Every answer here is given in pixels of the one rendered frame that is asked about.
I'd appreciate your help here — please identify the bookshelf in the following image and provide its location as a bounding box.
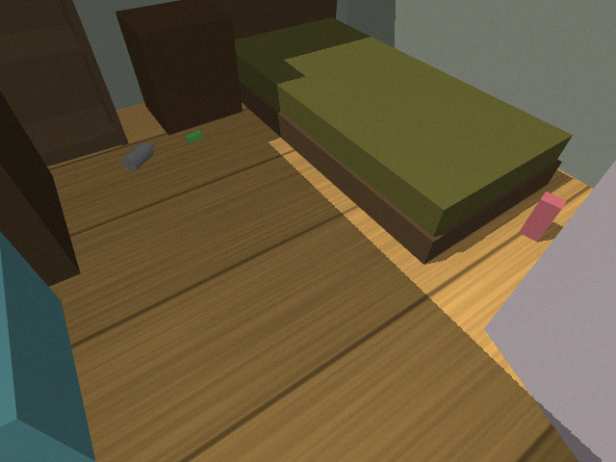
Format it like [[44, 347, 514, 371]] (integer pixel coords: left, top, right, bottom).
[[0, 0, 129, 167]]

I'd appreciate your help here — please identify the bed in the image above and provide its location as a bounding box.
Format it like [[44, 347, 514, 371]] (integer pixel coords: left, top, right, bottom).
[[206, 0, 572, 264]]

